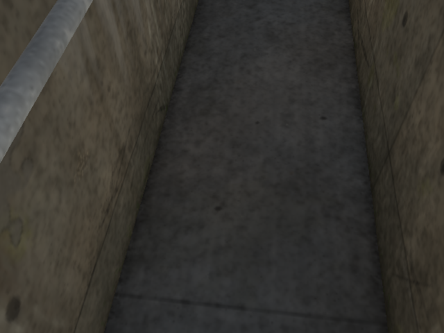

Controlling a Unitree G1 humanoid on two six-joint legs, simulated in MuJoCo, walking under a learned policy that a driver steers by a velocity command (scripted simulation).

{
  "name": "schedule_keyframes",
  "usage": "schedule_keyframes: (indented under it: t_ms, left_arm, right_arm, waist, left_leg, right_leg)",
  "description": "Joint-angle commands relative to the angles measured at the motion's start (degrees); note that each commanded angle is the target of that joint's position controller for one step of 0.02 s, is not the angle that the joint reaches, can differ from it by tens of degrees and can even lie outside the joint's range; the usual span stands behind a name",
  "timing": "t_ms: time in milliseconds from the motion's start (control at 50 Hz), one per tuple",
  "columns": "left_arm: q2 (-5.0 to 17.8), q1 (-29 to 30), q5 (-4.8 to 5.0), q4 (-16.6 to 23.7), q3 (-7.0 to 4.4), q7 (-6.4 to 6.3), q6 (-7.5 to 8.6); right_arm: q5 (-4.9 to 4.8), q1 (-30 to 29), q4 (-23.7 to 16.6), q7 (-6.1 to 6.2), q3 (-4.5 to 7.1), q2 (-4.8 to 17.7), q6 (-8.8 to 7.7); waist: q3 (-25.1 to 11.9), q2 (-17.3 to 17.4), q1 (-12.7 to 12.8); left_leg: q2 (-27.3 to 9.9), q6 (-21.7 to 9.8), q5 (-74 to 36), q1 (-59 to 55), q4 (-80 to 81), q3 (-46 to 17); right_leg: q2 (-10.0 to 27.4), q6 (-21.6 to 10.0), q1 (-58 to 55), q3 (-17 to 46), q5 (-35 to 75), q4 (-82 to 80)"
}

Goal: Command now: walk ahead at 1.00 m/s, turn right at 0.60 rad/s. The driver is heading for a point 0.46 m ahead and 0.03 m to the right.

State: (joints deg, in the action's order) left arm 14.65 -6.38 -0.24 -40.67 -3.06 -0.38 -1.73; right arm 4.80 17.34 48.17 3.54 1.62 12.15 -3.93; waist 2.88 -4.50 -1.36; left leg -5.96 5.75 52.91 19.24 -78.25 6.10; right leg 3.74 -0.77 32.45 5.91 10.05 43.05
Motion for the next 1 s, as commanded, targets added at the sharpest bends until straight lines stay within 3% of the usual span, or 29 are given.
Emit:
schedule_keyframes:
  t_ms: [20,40,60,80,100,120,140,160,200,280,300,320,340,360,380,400,420,440,480,500,580,680,700,720,760,840,880,960,1000]
  left_arm:
    - [10.3,-22.7,1.3,-7.3,-5.41,-0.34,2.12]
    - [9.3,-34.4,-0.65,-13.9,-5.54,0.49,1.88]
    - [7.2,-39.0,-2.41,-16.8,-3.87,1.08,2.8]
    - [5.2,-40.2,-1.95,-16.7,-1.47,0.88,3.43]
    - [0.0,-36.4,-0.03,-16.9,0.28,-1.19,4.36]
    - [9.1,-30.1,2.34,-12.5,-2.8,-2.84,4.94]
    - [5.8,-21.7,1.46,-11.4,-1.96,-3.64,6.17]
    - [4.8,-20.2,0.21,-11.5,-1.21,-5.01,6.9]
    - [4.4,-23.2,0.37,-13.7,-0.98,-5.56,8.22]
    - [0.6,-28.7,0.83,-15.1,-1.32,-3.73,6.43]
    - [5.3,-30.4,1.5,-13.4,-2.97,-5.72,6.49]
    - [3.9,-31.7,2.78,-13.8,-2.83,-6.27,6.88]
    - [-1.0,-33.2,1.41,-17.5,-1.0,-3.46,6.76]
    - [0.6,-28.2,0.54,-17.4,-1.33,-2.27,7.71]
    - [5.6,-15.7,0.37,-13.9,-2.94,-1.08,8.56]
    - [4.3,-5.4,2.16,-6.9,-3.93,-4.65,8.97]
    - [1.5,-9.9,2.73,-2.3,-2.55,-5.91,8.84]
    - [0.5,-15.9,3.17,-2.8,-1.94,-5.44,8.44]
    - [-2.0,-17.8,1.74,-5.3,-1.8,-4.02,7.58]
    - [-3.8,-14.2,0.26,-3.9,-1.54,-3.27,7.02]
    - [-7.8,-12.9,0.85,-5.9,0.47,-2.2,4.34]
    - [-1.2,-8.6,-1.65,-8.8,0.92,-5.37,2.63]
    - [1.3,-9.1,-3.22,-8.4,0.77,-5.62,2.79]
    - [7.3,-9.8,-2.15,-9.4,-0.74,-5.72,3.06]
    - [1.0,-8.7,-1.37,-9.9,1.74,-5.26,3.72]
    - [-1.9,-2.9,-0.74,-10.5,3.17,-5.89,4.31]
    - [-0.7,8.9,-1.19,-5.8,1.45,-3.98,2.01]
    - [-0.4,-3.0,0.73,-10.9,-0.44,-3.27,2.15]
    - [-0.2,-2.8,0.12,-12.3,-0.92,-3.3,2.4]
  right_arm:
    - [1.44,0.7,1.1,-2.37,2.15,4.1,-0.72]
    - [1.19,-7.3,0.6,-3.12,0.48,-2.1,-0.75]
    - [1.42,-15.5,-4.3,-3.18,-1.43,-7.6,-1.63]
    - [2.59,-18.4,-8.5,-2.9,-2.12,-8.0,-2.58]
    - [3.85,-15.0,-13.4,-2.85,-2.6,-9.6,-3.23]
    - [3.21,-11.6,-14.0,-3.61,-2.71,-6.6,-3.83]
    - [2.56,-12.5,-9.7,-3.5,-1.42,0.1,-2.99]
    - [1.64,-16.4,-9.9,-3.17,-1.23,-0.3,-1.24]
    - [1.19,-29.1,-11.7,-2.46,-2.66,1.1,0.58]
    - [-3.68,-35.2,-12.6,-2.87,-4.87,-2.0,-0.58]
    - [-2.31,-26.3,-6.6,-4.35,-3.93,-0.5,1.68]
    - [-1.89,-22.8,-5.3,-4.8,-3.38,-0.5,2.59]
    - [-3.7,-28.8,-9.0,-3.84,-3.53,-3.6,0.8]
    - [-5.08,-17.3,-6.5,-2.82,-1.71,0.2,0.76]
    - [-5.05,3.0,0.0,-2.4,0.83,5.4,1.44]
    - [-4.45,12.7,4.4,-3.29,1.09,9.5,3.33]
    - [-4.61,13.8,5.7,-3.56,1.72,9.5,2.45]
    - [-4.52,8.6,3.5,-3.07,1.58,6.8,1.53]
    - [-3.73,-0.8,1.2,-1.7,-0.67,-2.4,0.72]
    - [-2.86,-2.3,0.9,-1.91,0.3,-0.5,0.83]
    - [-2.16,-10.0,-0.3,-2.97,0.48,0.0,1.97]
    - [-7.89,-7.0,1.4,-3.77,1.67,2.7,1.09]
    - [-7.8,-4.3,2.3,-3.18,1.25,2.1,1.1]
    - [-7.0,4.4,2.7,-2.04,0.67,-0.8,2.17]
    - [-5.59,8.5,5.3,-0.79,2.31,2.6,5.15]
    - [-4.54,3.4,3.8,-1.0,1.18,-0.5,5.98]
    - [-4.33,1.9,3.3,-0.61,2.22,-0.6,6.59]
    - [-1.91,5.0,4.2,-2.76,2.38,2.2,6.61]
    - [-3.43,2.2,6.0,-2.38,1.75,0.2,5.78]
  waist:
    - [-7.2,14.3,7.4]
    - [-3.8,-1.2,15.2]
    - [3.2,-7.3,15.9]
    - [6.6,-4.3,14.4]
    - [4.1,-11.9,7.2]
    - [-4.8,-19.4,6.2]
    - [-5.4,-9.6,3.9]
    - [-1.6,-6.1,2.6]
    - [6.4,-1.8,6.9]
    - [2.9,-7.2,10.5]
    - [5.9,4.8,11.8]
    - [0.0,3.7,9.9]
    - [-6.5,-7.3,7.7]
    - [-10.1,-6.4,-0.8]
    - [-17.0,-1.0,-13.5]
    - [-8.2,25.5,-17.6]
    - [-11.4,23.2,-11.4]
    - [-14.6,13.2,-7.9]
    - [-13.6,-1.5,-0.8]
    - [-11.2,-2.6,1.1]
    - [-8.1,5.5,6.3]
    - [-5.7,7.9,5.7]
    - [-6.0,6.8,6.3]
    - [-7.6,0.2,3.3]
    - [-10.1,-3.8,2.7]
    - [-6.1,-0.7,-0.9]
    - [-6.6,-1.7,-2.6]
    - [0.5,6.0,-0.6]
    - [4.4,6.4,-0.3]
  left_leg:
    - [-2.5,-13.8,-17.6,7.2,-4.6,-0.6]
    - [3.8,-13.6,-8.0,23.6,-34.1,4.5]
    - [4.3,-14.5,-8.5,40.0,-48.1,-0.8]
    - [4.1,-15.0,-13.7,46.7,-50.7,-7.1]
    - [4.1,-12.4,-20.7,61.9,-45.9,-6.6]
    - [1.7,-9.9,-28.9,63.0,-33.8,-11.0]
    - [1.9,-9.3,-34.7,53.9,-30.1,-14.7]
    - [1.9,-6.5,-39.5,52.4,-24.2,-15.8]
    - [0.8,-5.1,-45.7,53.5,-7.8,-13.8]
    - [7.1,-6.3,-52.6,23.2,31.8,-2.4]
    - [10.3,-10.4,-48.6,26.0,33.5,7.8]
    - [12.8,-11.4,-50.4,16.1,35.0,8.1]
    - [12.4,-9.2,-55.4,-3.3,41.6,-1.9]
    - [10.0,-9.8,-60.2,-19.2,45.5,-6.0]
    - [6.0,-12.5,-60.3,-37.7,45.9,-9.7]
    - [-0.1,-22.6,-83.3,-34.6,58.1,-8.1]
    - [-12.9,-31.7,-120.8,-50.1,44.9,-22.3]
    - [-18.4,-34.9,-115.7,-50.3,45.7,-27.3]
    - [-11.9,-29.5,-101.5,-32.1,51.4,-23.8]
    - [-8.0,-27.6,-86.0,-26.1,54.8,-21.3]
    - [3.4,-21.1,-84.9,-0.4,57.6,-7.5]
    - [5.5,-14.1,-67.8,3.7,52.5,-10.6]
    - [7.2,-12.7,-62.3,5.3,47.6,-10.2]
    - [10.7,-11.5,-43.1,5.0,36.9,-9.0]
    - [11.3,-10.5,-15.2,5.1,18.9,-11.0]
    - [6.3,-7.9,-21.2,2.6,30.4,-13.8]
    - [4.5,-2.4,-31.9,-7.4,47.8,-9.9]
    - [4.8,-2.4,-32.8,-4.3,54.5,-11.8]
    - [4.6,-3.3,-40.7,-3.1,58.6,-13.6]
  right_leg:
    - [-3.3,-3.3,-28.8,-8.2,-17.7,-5.2]
    - [-4.5,-5.6,-38.8,-6.3,-26.8,-6.3]
    - [-4.9,-5.0,-37.3,-0.2,-28.1,1.3]
    - [-2.2,-3.0,-32.1,11.9,-16.5,-1.6]
    - [-1.2,-6.9,-42.7,25.8,-1.2,-4.7]
    - [9.6,-12.6,-42.6,51.6,-31.1,-19.5]
    - [8.9,-12.3,-36.0,56.2,-52.9,-24.3]
    - [8.9,-11.7,-27.6,57.4,-51.5,-23.1]
    - [3.5,-8.3,-23.6,40.6,-32.6,-19.2]
    - [-3.6,-7.9,-18.8,18.3,9.8,-22.0]
    - [2.5,3.7,-25.2,17.6,58.8,-18.3]
    - [2.5,8.5,-26.1,15.8,73.4,-13.8]
    - [-3.7,-0.2,-19.1,10.9,35.9,-10.3]
    - [-4.1,-3.2,-14.4,11.2,25.2,0.1]
    - [-5.9,-3.1,-5.1,6.6,14.3,16.5]
    - [-10.8,5.2,2.0,2.8,-35.4,44.0]
    - [-10.3,6.3,22.7,-0.7,-58.9,58.4]
    - [-7.7,5.4,27.1,2.5,-54.7,58.3]
    - [-5.1,3.6,13.6,3.5,-45.5,42.8]
    - [-4.1,1.7,12.8,2.1,-40.8,35.6]
    - [-5.4,2.1,-12.5,-5.8,-23.9,1.2]
    - [-5.9,-0.2,-30.3,-9.2,-0.1,-13.8]
    - [0.1,-1.7,-34.2,-3.7,5.5,-13.7]
    - [12.8,-9.3,-34.3,8.8,21.8,-11.7]
    - [18.9,-17.6,-28.5,21.3,11.7,-19.9]
    - [11.9,-11.5,-23.5,10.9,3.4,-23.2]
    - [2.9,-5.1,-18.5,3.6,-19.6,-23.7]
    - [-2.5,2.1,-19.0,0.1,-29.4,-22.8]
    - [-1.8,3.2,-21.7,-0.2,-21.0,-20.3]
